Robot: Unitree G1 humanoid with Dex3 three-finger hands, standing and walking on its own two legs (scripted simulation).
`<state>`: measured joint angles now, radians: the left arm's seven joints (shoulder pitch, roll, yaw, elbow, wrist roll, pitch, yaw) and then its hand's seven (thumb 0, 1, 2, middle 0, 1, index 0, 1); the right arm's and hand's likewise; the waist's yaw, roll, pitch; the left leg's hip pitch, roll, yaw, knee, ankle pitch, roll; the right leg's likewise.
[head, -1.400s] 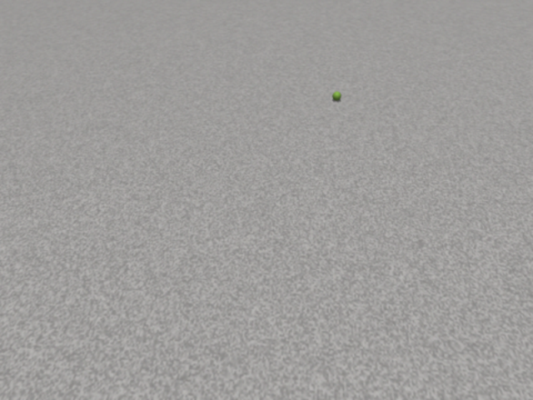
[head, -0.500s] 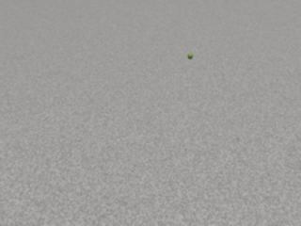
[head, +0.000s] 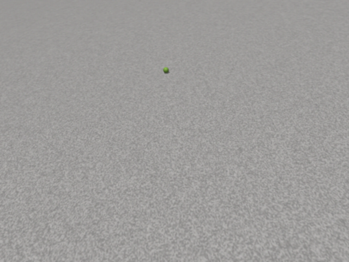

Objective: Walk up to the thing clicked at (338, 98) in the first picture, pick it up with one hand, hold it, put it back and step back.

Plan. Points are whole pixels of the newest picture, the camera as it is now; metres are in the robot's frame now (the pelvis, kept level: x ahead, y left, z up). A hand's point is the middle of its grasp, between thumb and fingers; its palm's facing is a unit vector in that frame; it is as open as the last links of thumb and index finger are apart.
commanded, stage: walk up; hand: left
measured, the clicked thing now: (165, 70) +2.08 +0.09 -0.75
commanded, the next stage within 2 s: none
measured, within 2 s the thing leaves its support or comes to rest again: neither
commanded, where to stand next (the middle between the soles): +1.83 +0.44 m, yaw -83 degrees
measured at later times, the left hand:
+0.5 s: hand (103, 188) +0.39 +0.25 -0.14, palm faces -0.35 -0.83 -0.43, open 7.4 cm
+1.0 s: hand (139, 84) +0.93 +0.17 -0.12, palm faces -0.62 -0.58 -0.52, open 7.4 cm
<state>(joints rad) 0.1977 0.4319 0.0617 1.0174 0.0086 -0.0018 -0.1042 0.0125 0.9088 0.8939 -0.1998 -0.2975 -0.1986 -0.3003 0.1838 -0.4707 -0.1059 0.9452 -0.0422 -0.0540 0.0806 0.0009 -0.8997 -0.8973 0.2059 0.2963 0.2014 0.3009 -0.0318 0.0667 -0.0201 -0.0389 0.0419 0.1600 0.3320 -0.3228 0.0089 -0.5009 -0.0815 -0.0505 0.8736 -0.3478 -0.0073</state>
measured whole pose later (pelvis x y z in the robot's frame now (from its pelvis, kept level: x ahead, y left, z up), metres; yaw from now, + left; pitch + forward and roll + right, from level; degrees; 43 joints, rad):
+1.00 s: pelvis +0.64 +0.02 -0.02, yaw -39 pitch +0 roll +1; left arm 0.21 0.47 0.05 0.89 -0.02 -0.02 0.01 0.01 0.91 0.89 -0.20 -0.30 -0.20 -0.30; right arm 0.38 -0.45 -0.14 0.78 -0.06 0.02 0.09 0.01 -0.90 -0.90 0.20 0.30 0.20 0.30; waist -0.15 0.05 0.04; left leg -0.05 -0.10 0.30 0.42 -0.41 0.11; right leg -0.54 -0.07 -0.15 0.70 -0.15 -0.03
